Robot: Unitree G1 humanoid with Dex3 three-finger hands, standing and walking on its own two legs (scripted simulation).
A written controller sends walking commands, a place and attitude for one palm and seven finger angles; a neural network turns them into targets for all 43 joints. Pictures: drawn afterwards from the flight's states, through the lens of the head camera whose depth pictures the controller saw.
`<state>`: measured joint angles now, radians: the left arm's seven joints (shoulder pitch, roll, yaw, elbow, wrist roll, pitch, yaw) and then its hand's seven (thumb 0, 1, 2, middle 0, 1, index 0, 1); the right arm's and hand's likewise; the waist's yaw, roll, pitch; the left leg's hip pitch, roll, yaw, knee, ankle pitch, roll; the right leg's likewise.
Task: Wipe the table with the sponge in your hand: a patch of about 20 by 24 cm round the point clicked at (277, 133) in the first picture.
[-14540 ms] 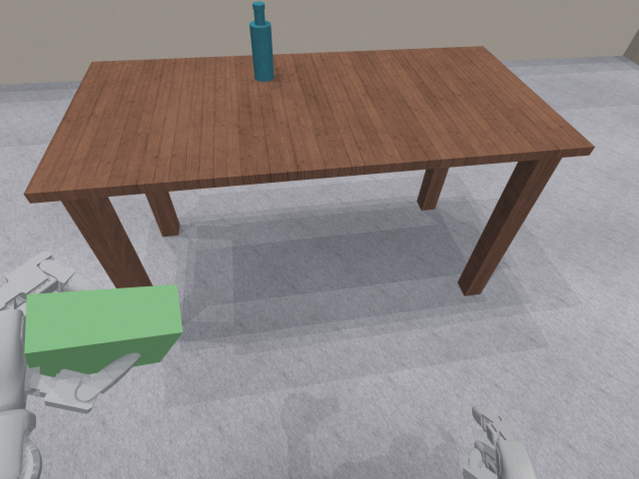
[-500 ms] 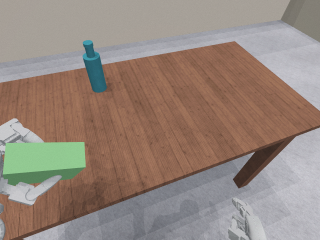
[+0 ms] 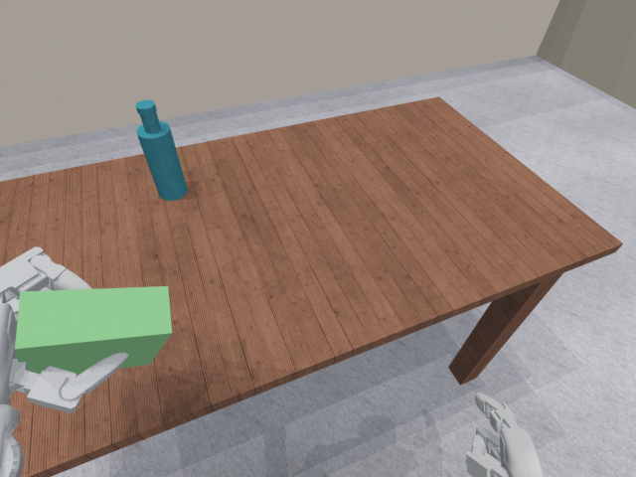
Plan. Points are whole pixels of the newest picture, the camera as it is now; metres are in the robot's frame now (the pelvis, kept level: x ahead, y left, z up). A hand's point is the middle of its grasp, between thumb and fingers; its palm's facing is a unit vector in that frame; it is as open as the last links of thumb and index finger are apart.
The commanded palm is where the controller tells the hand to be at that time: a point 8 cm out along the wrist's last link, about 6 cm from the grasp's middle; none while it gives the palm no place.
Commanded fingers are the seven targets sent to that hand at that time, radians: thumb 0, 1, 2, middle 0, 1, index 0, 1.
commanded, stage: come to a stop and stand still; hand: left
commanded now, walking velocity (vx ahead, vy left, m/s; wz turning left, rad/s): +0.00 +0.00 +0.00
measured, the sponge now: (117, 332) +0.22 +0.22 +0.13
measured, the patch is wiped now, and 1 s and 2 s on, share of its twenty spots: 0.00 0.00 0.00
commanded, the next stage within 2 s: look again from close up in 0.20 s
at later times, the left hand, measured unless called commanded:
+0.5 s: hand (50, 345) +0.19 +0.26 +0.15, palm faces +0.37 -0.85 -0.38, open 9.3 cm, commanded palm +0.14 +0.29 +0.17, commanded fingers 0.00 0.10 1.30 -1.20 -1.60 -1.20 -1.60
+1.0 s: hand (78, 323) +0.22 +0.25 +0.15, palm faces +0.33 -0.86 -0.39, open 9.3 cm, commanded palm +0.15 +0.28 +0.17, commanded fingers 0.00 0.10 1.30 -1.20 -1.60 -1.20 -1.60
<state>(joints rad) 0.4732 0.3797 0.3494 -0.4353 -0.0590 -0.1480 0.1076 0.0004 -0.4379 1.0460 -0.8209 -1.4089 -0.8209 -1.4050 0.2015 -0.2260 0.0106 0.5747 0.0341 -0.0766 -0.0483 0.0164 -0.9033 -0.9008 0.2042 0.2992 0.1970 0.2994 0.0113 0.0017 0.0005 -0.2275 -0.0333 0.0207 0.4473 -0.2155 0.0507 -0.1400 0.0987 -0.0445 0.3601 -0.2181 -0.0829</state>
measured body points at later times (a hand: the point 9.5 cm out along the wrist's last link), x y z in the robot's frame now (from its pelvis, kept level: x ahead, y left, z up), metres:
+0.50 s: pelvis -0.02 +0.01 +0.00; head -0.02 +0.02 +0.45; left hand +0.17 +0.30 +0.17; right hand +0.16 -0.21 -0.07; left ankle +0.01 +0.08 -0.74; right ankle -0.02 -0.06 -0.74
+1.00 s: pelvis +0.00 +0.00 +0.00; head +0.01 +0.02 +0.45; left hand +0.19 +0.29 +0.18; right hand +0.18 -0.21 -0.07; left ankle +0.01 +0.08 -0.74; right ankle -0.02 -0.06 -0.74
